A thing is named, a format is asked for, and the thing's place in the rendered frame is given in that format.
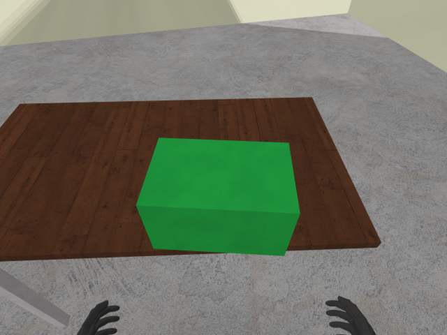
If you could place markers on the table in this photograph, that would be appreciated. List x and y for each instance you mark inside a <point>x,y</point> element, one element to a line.
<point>71,175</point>

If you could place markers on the robot right hand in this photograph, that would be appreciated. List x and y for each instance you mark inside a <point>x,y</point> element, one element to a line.
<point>358,324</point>

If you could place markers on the robot left hand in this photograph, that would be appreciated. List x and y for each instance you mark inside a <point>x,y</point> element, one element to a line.
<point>93,321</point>

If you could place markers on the carton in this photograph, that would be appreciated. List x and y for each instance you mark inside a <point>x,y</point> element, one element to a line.
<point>221,196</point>

